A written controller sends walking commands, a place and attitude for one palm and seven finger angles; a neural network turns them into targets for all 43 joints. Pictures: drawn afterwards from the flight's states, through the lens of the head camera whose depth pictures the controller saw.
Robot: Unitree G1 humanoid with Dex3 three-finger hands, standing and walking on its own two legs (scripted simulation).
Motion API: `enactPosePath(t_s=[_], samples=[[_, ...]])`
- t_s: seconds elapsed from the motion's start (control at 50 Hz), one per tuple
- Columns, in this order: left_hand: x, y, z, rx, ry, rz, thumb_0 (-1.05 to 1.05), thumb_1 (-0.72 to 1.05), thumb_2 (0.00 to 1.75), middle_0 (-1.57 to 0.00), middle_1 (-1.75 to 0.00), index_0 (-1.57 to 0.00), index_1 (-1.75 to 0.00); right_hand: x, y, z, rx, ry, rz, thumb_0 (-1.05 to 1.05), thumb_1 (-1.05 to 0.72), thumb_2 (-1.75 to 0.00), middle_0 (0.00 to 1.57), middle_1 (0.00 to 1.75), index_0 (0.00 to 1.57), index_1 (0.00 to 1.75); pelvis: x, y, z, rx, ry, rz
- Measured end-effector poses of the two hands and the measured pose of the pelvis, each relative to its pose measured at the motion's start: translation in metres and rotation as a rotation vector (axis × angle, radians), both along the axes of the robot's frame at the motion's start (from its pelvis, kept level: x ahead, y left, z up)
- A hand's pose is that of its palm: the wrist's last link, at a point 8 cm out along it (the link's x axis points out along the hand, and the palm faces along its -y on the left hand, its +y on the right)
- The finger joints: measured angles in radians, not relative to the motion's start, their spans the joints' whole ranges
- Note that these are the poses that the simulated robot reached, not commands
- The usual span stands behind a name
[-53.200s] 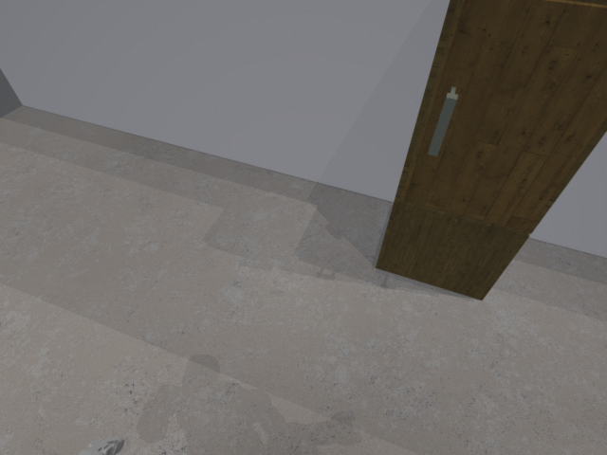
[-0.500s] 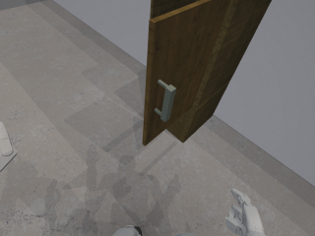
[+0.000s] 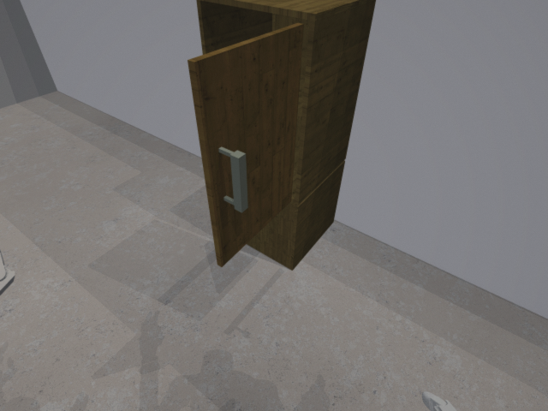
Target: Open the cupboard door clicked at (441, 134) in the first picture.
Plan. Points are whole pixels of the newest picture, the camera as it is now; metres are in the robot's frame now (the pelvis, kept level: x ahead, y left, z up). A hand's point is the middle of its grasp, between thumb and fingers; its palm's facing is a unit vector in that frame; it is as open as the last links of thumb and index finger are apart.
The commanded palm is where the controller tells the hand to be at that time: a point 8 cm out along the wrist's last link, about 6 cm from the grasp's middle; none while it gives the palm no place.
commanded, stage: stop stepping back and stand still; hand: left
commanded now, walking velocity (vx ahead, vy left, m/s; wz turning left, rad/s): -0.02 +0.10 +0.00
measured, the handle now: (232, 179) +0.64 +0.12 +0.00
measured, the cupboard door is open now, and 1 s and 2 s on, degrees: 90 90 90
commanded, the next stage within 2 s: let the arm hang, fingers relaxed in 0.34 s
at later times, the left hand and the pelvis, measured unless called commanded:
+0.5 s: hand (61, 298) +0.20 +0.24 +0.17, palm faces +0.34 -0.74 -0.58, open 7.4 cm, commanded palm none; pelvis -0.03 -0.02 +0.01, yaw +1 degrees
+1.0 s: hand out of the picture -0.04 +0.17 -0.14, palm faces +0.08 -0.97 -0.24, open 7.2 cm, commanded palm none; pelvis -0.03 -0.02 +0.03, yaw +3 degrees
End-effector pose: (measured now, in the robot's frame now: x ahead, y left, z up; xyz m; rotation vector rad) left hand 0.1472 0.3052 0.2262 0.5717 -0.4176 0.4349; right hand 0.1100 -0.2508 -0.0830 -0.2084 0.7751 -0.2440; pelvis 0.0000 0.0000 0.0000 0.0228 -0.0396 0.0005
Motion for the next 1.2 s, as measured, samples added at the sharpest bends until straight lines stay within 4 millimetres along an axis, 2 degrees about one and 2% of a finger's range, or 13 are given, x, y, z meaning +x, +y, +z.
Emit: enactPosePath(t_s=[0.08, 0.2, 0.36, 0.44, 0.46, 0.5, 0.58, 0.66, 0.72, 0.82, 0.92, 1.04, 1.2], samples=[[-0.006, -0.002, -0.01, -0.061, 0.049, 0.058, 0.01, 0.89, 0.9, -0.21, -0.3, -0.21, -0.3, -0.018, -0.01, -0.004, 0.02, 0.025, 0.009, 0.01, -0.9, -0.9, 0.2, 0.29, 0.2, 0.3, -0.019, -0.009, 0.005, 0.002, -0.001, 0.034], [-0.017, -0.026, -0.021, -0.074, 0.178, 0.015, 0.01, 0.89, 0.9, -0.21, -0.3, -0.21, -0.3, -0.029, -0.017, 0.011, 0.022, 0.091, 0.009, 0.02, -0.9, -0.9, 0.2, 0.29, 0.2, 0.3, -0.012, -0.015, 0.027, 0.041, 0.049, -0.002], [0.005, -0.024, -0.005, 0.025, 0.139, -0.023, 0.01, 0.89, 0.9, -0.21, -0.3, -0.21, -0.3, 0.013, -0.008, 0.016, 0.027, -0.016, 0.044, 0.01, -0.9, -0.9, 0.2, 0.29, 0.2, 0.3, -0.018, -0.008, 0.019, 0.031, 0.035, 0.009], [0.004, -0.031, 0.009, 0.072, 0.139, -0.023, 0.01, 0.89, 0.9, -0.21, -0.3, -0.21, -0.3, 0.028, 0.004, 0.023, 0.084, -0.107, 0.062, 0.01, -0.9, -0.9, 0.2, 0.29, 0.2, 0.3, -0.023, -0.015, 0.019, 0.039, 0.017, 0.004], [0.005, -0.032, 0.004, 0.087, 0.169, -0.019, 0.01, 0.89, 0.9, -0.21, -0.3, -0.21, -0.3, 0.031, 0.006, 0.021, 0.099, -0.118, 0.083, 0.01, -0.9, -0.9, 0.2, 0.29, 0.2, 0.3, -0.024, -0.016, 0.018, 0.037, 0.018, 0.008], [0.011, -0.031, -0.033, 0.028, 0.327, 0.009, 0.0, 0.9, 0.9, -0.21, -0.3, -0.2, -0.3, 0.036, 0.007, 0.007, 0.132, -0.097, 0.127, 0.01, -0.9, -0.9, 0.2, 0.29, 0.2, 0.3, -0.026, -0.018, 0.014, 0.035, 0.018, 0.017], [0.001, -0.045, -0.155, -0.254, 0.784, 0.079, 0.0, 0.9, 0.9, -0.2, -0.3, -0.2, -0.3, 0.027, 0.005, -0.019, 0.179, 0.029, 0.145, 0.01, -0.9, -0.9, 0.2, 0.29, 0.2, 0.3, -0.025, -0.022, 0.015, 0.02, 0.019, 0.049], [-0.054, -0.091, -0.267, -0.51, 1.185, 0.092, 0.0, 0.91, 0.9, -0.2, -0.3, -0.19, -0.3, -0.011, -0.003, -0.027, 0.158, 0.218, 0.144, 0.01, -0.9, -0.9, 0.2, 0.29, 0.2, 0.3, -0.025, -0.032, 0.018, 0.027, 0.01, 0.047], [-0.106, -0.128, -0.321, -0.677, 1.412, 0.094, 0.0, 0.92, 0.9, -0.2, -0.3, -0.2, -0.3, -0.049, -0.013, -0.028, 0.12, 0.354, 0.101, 0.01, -0.9, -0.9, 0.2, 0.29, 0.2, 0.3, -0.027, -0.036, 0.019, 0.003, 0.008, 0.052], [-0.148, -0.112, -0.339, -0.742, 1.502, 0.212, -0.06, 1.03, 0.9, -0.21, -0.3, -0.21, -0.3, -0.114, -0.023, -0.023, 0.063, 0.579, 0.048, 0.01, -0.91, -0.9, 0.2, 0.29, 0.2, 0.3, -0.032, -0.04, 0.025, -0.025, 0.006, 0.067], [-0.182, -0.096, -0.335, -0.726, 1.631, 0.269, -0.03, 0.98, 0.9, -0.21, -0.3, -0.2, -0.3, -0.154, -0.018, -0.023, 0.078, 0.664, -0.013, 0.01, -0.91, -0.9, 0.2, 0.29, 0.2, 0.3, -0.032, -0.031, 0.032, -0.035, -0.001, 0.056], [-0.197, -0.079, -0.327, -0.705, 1.678, 0.306, -0.01, 0.94, 0.9, -0.2, -0.3, -0.2, -0.3, -0.174, 0.006, -0.029, 0.13, 0.684, -0.02, 0.01, -0.91, -0.9, 0.2, 0.29, 0.2, 0.3, -0.036, -0.018, 0.036, -0.032, -0.011, 0.044], [-0.19, -0.07, -0.326, -0.703, 1.663, 0.293, 0.0, 0.92, 0.9, -0.2, -0.3, -0.2, -0.3, -0.175, 0.038, -0.033, 0.182, 0.668, -0.006, 0.0, -0.91, -0.9, 0.2, 0.29, 0.2, 0.3, -0.04, -0.005, 0.037, -0.026, -0.004, 0.036]])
